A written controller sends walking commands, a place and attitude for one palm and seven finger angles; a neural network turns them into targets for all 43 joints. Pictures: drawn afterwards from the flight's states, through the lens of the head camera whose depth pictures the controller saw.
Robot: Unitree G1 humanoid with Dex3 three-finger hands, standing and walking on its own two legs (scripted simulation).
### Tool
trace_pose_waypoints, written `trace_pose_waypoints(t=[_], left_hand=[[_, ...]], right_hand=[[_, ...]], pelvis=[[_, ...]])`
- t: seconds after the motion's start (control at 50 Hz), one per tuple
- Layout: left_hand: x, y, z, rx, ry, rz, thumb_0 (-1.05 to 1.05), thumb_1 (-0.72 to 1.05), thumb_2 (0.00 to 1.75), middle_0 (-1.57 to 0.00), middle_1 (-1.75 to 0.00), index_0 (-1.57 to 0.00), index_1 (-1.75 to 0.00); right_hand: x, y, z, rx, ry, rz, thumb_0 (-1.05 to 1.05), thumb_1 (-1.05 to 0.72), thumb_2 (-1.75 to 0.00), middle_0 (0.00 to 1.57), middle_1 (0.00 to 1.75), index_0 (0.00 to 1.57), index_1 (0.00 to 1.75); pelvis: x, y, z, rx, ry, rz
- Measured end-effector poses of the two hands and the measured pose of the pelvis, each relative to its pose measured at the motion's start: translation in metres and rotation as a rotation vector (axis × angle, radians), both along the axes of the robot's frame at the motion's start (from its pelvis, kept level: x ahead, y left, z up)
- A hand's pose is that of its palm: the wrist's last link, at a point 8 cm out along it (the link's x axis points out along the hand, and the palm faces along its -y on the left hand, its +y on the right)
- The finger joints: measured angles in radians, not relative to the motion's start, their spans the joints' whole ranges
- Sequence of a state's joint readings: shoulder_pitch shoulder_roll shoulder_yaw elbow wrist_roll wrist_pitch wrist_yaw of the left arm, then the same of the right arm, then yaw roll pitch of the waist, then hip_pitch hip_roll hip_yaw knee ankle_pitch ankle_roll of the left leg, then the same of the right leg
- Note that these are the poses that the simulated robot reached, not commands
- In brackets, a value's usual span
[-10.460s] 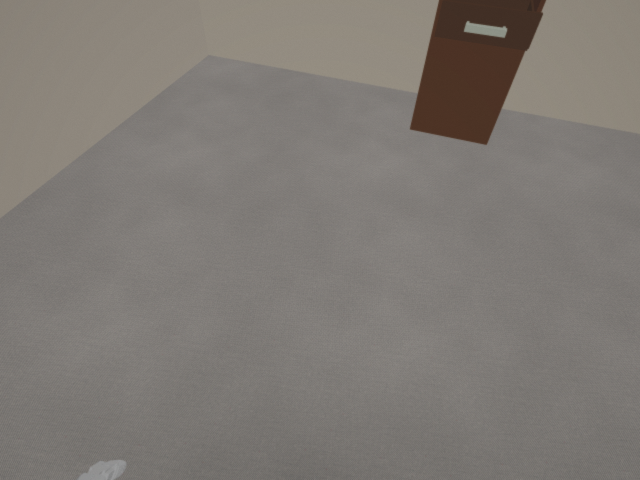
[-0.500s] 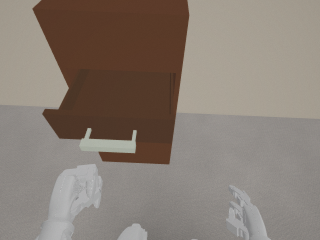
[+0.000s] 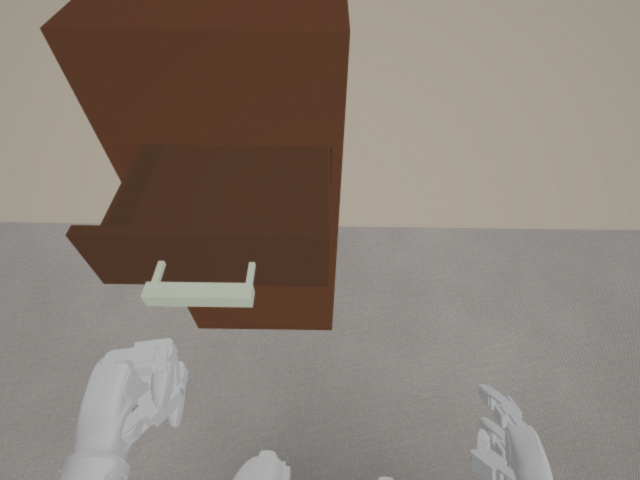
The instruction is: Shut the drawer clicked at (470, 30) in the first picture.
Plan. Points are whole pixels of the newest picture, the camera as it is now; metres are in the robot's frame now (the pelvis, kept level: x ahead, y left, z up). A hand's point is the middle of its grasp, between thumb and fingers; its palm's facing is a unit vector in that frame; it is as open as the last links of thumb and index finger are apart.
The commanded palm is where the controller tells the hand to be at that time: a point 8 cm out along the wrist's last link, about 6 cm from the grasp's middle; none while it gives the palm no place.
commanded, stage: bring the fist close to the handle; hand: left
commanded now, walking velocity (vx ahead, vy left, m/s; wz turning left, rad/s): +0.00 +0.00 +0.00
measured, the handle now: (202, 281) +0.41 +0.20 -0.03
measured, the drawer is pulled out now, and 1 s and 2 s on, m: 0.21 0.21 0.19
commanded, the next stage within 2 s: push the drawer shut in 1.38 s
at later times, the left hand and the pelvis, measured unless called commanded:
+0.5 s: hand (197, 360) +0.26 +0.16 +0.02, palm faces -0.01 -1.00 -0.04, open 3.3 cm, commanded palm +0.24 +0.22 +0.02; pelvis +0.00 +0.00 -0.02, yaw -1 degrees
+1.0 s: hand (212, 343) +0.31 +0.17 -0.03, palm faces +0.00 -1.00 -0.03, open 3.3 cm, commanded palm +0.29 +0.22 -0.03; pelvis -0.01 +0.01 -0.06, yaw -2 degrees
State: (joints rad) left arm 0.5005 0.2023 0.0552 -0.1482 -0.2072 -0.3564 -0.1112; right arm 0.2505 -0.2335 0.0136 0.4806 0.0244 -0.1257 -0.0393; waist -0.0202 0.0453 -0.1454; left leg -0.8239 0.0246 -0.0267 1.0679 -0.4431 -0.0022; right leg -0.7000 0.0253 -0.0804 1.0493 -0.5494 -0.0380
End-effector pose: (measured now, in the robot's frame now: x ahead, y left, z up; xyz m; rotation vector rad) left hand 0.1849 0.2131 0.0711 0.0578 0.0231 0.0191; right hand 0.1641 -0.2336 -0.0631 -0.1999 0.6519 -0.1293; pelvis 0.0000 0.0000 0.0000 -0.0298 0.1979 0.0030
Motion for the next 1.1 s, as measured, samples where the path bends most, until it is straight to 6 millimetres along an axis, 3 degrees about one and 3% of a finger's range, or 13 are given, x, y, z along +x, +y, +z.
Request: trace_pose_waypoints(t=[0.2, 0.46, 0.86, 1.1], left_hand=[[0.015, 0.003, -0.023, -0.005, 0.008, -0.007, 0.02, 0.9, 0.89, -1.4, -1.6, -1.4, -1.6], [0.052, 0.007, -0.048, -0.02, 0.015, -0.027, 0.02, 0.9, 0.89, -1.4, -1.6, -1.39, -1.6], [0.086, 0.008, -0.088, -0.02, -0.008, -0.023, 0.02, 0.9, 0.89, -1.4, -1.6, -1.39, -1.6], [0.104, 0.006, -0.105, -0.023, -0.004, -0.025, 0.02, 0.9, 0.9, -1.39, -1.6, -1.39, -1.6]], right_hand=[[0.003, -0.004, -0.01, -0.015, 0.002, 0.026, 0.02, -0.9, -0.89, 0.2, 0.3, 0.2, 0.3], [-0.013, -0.01, -0.031, -0.037, 0.091, -0.005, 0.02, -0.9, -0.89, 0.2, 0.3, 0.2, 0.3], [-0.019, 0.001, -0.069, -0.039, 0.186, 0.008, 0.02, -0.9, -0.89, 0.2, 0.3, 0.2, 0.3], [-0.033, -0.001, -0.085, -0.041, 0.252, -0.014, 0.01, -0.9, -0.89, 0.2, 0.3, 0.2, 0.3]], pelvis=[[-0.004, -0.005, -0.009, -0.001, 0.029, 0.001], [-0.003, -0.001, -0.021, -0.003, 0.081, -0.012], [-0.012, 0.009, -0.048, -0.013, 0.16, -0.021], [-0.015, 0.011, -0.059, -0.016, 0.188, -0.03]])
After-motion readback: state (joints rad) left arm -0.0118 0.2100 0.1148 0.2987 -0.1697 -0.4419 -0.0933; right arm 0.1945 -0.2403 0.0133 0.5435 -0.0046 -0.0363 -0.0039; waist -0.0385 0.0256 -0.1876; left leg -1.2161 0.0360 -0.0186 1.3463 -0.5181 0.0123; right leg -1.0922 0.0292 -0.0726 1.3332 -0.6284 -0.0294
